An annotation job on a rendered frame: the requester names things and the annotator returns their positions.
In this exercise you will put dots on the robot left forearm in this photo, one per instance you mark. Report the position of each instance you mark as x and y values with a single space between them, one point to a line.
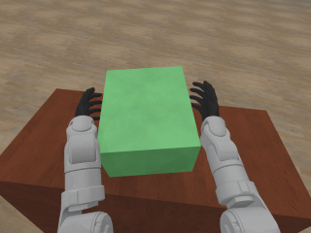
82 164

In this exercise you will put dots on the carton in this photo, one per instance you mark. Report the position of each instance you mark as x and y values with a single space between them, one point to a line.
146 123

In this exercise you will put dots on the robot left upper arm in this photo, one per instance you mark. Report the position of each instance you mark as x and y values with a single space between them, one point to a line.
95 222

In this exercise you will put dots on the right robot hand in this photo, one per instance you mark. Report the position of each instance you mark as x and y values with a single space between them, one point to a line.
209 101

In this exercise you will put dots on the pedestal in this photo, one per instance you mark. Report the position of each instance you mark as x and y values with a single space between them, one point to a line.
32 176

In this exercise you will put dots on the left robot hand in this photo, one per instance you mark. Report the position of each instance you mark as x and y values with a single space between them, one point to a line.
84 104

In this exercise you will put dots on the robot right upper arm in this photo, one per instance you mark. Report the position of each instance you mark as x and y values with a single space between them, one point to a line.
248 220

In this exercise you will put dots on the robot right forearm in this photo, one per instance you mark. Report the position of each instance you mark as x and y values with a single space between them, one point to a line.
234 189

